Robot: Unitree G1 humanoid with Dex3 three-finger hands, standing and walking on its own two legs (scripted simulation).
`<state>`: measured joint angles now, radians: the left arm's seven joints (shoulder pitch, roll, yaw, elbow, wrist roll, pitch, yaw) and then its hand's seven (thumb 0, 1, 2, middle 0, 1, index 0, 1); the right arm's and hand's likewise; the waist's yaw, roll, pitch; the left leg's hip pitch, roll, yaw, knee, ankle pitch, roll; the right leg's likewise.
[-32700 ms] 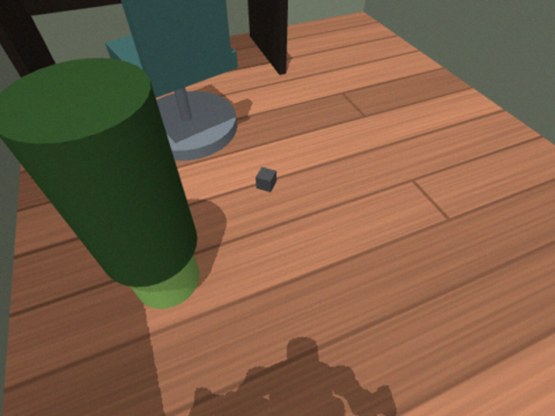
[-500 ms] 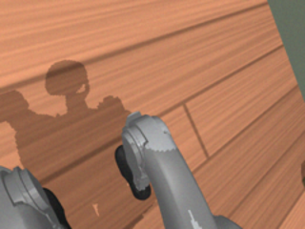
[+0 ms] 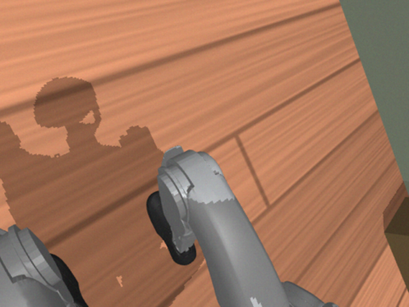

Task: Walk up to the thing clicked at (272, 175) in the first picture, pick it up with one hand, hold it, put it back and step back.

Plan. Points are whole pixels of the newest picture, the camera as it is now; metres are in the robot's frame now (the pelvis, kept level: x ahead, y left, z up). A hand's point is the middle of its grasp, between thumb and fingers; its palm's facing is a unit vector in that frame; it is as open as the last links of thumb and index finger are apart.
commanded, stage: rest palm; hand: left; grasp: from above
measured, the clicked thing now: out of the picture +0.44 +0.34 -0.28
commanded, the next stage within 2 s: close in 0.34 s
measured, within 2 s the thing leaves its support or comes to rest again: neither
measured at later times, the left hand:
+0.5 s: hand out of the picture +0.43 +0.33 -0.26, palm faces -0.19 -0.38 -0.90, open 14.3 cm
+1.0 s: hand out of the picture +0.44 +0.32 -0.25, palm faces -0.18 -0.38 -0.91, open 12.9 cm
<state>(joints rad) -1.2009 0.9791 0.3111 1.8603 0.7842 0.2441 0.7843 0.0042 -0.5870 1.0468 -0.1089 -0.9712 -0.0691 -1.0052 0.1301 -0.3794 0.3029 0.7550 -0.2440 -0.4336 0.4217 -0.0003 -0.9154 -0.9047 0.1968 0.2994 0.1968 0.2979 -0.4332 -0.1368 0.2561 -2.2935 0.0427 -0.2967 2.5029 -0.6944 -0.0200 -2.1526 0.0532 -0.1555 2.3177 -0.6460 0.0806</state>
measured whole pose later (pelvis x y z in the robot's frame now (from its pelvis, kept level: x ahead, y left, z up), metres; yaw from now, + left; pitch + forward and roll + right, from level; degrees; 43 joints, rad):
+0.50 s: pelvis +0.00 +0.00 +0.00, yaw +0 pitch +25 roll -15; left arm -1.19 0.99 0.30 1.82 0.73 0.25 0.78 0.00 -0.57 1.06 -0.13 -0.95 -0.08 -0.99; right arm 0.13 -0.39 0.32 0.73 -0.23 -0.43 0.41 0.00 -0.91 -0.91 0.20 0.30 0.20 0.30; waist -0.43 -0.15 0.28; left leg -2.28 0.04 -0.31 2.50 -0.69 -0.03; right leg -2.14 0.06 -0.17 2.31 -0.63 0.08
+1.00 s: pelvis +0.00 +0.00 +0.01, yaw -1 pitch +25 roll -15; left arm -1.22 1.01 0.28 1.81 0.72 0.27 0.78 0.00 -0.32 0.87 -0.29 -0.82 -0.26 -0.84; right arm 0.15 -0.40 0.34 0.72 -0.24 -0.43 0.40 0.00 -0.90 -0.90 0.20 0.30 0.20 0.30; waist -0.44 -0.16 0.29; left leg -2.27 0.05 -0.32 2.48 -0.69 -0.03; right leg -2.13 0.06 -0.17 2.29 -0.63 0.08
